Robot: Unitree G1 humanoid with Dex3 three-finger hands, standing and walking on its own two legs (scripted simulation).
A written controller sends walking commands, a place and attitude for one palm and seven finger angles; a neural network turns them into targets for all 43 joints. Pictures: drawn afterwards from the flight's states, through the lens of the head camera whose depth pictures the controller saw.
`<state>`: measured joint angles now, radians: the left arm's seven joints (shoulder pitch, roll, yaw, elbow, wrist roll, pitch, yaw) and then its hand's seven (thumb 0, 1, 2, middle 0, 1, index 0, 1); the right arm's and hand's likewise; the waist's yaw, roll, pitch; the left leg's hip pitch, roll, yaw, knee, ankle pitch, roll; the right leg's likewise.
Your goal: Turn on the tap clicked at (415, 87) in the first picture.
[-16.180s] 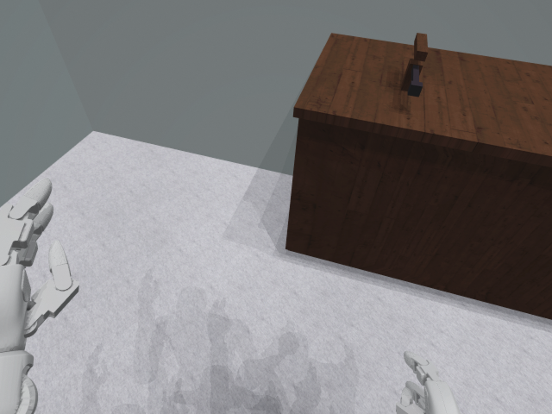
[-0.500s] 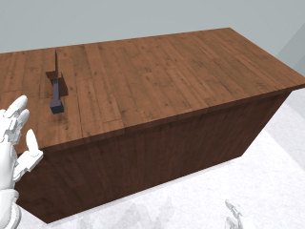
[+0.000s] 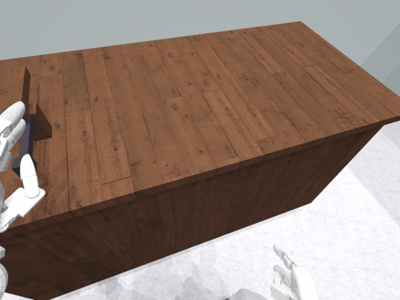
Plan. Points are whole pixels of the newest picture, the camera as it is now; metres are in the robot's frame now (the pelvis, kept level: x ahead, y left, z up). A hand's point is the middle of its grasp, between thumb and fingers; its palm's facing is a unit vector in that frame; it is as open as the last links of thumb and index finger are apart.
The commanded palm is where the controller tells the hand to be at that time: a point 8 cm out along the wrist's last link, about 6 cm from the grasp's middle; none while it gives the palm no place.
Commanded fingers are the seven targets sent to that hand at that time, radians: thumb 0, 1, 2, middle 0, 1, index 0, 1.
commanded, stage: come to a stop and stand still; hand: left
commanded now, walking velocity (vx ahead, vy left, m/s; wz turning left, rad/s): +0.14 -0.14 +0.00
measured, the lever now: (24, 165) +0.30 +0.36 +0.09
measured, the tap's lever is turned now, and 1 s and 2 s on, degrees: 0 0 0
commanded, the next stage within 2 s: look again from close up in 1.32 s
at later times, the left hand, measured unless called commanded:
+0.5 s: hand (70, 158) +0.27 +0.23 +0.17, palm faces +0.45 -0.81 -0.38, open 7.4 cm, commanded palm +0.22 +0.26 +0.18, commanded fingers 0.00 0.90 0.90 -0.20 -0.30 -0.20 -0.30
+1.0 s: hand (83, 167) +0.27 +0.22 +0.15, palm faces +0.30 -0.88 -0.36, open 7.4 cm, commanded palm +0.21 +0.27 +0.18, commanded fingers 0.00 0.90 0.90 -0.20 -0.30 -0.20 -0.30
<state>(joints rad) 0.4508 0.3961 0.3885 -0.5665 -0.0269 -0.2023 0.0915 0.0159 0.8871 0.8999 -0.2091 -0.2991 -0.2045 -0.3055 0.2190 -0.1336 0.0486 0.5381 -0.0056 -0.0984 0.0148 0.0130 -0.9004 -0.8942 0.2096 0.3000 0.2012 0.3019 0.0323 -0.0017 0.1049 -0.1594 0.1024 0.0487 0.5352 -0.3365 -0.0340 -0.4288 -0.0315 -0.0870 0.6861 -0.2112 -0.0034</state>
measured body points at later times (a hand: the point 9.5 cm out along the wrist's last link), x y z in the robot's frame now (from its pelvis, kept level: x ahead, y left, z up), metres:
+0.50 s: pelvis +0.06 -0.03 +0.00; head +0.08 -0.01 +0.45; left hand +0.24 +0.27 +0.19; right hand +0.25 -0.25 -0.07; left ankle +0.06 +0.07 -0.74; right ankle +0.10 -0.13 -0.74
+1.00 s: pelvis +0.04 -0.01 +0.00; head +0.06 +0.01 +0.45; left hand +0.25 +0.26 +0.17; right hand +0.19 -0.24 -0.08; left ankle +0.06 +0.07 -0.74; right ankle +0.10 -0.13 -0.74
